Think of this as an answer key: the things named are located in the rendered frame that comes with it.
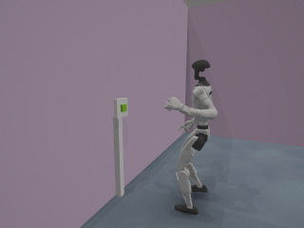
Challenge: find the right robot forearm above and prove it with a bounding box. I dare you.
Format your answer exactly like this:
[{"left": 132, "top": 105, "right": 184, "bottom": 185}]
[{"left": 191, "top": 118, "right": 198, "bottom": 125}]

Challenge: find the robot left thigh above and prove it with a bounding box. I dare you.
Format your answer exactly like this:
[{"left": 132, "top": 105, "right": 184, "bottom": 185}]
[{"left": 177, "top": 134, "right": 205, "bottom": 178}]

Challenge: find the left robot upper arm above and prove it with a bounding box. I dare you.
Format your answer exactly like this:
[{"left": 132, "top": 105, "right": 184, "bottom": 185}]
[{"left": 193, "top": 86, "right": 218, "bottom": 121}]

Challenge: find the panel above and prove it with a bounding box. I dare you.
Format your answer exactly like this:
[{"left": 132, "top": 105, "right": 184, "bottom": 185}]
[{"left": 113, "top": 98, "right": 128, "bottom": 197}]

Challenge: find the robot right hand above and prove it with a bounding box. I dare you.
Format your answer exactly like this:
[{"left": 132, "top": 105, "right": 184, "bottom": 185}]
[{"left": 178, "top": 121, "right": 194, "bottom": 135}]

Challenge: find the left robot forearm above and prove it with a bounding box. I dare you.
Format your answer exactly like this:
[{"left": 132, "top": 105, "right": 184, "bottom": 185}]
[{"left": 179, "top": 104, "right": 217, "bottom": 120}]

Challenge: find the button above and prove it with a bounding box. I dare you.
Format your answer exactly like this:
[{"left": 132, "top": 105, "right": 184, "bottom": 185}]
[{"left": 121, "top": 104, "right": 127, "bottom": 112}]

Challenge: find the robot left hand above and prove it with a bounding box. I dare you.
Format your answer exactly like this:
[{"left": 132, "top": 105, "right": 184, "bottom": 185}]
[{"left": 164, "top": 97, "right": 181, "bottom": 111}]

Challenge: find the robot torso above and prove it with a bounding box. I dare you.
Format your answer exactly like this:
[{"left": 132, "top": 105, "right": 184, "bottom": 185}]
[{"left": 192, "top": 84, "right": 212, "bottom": 142}]

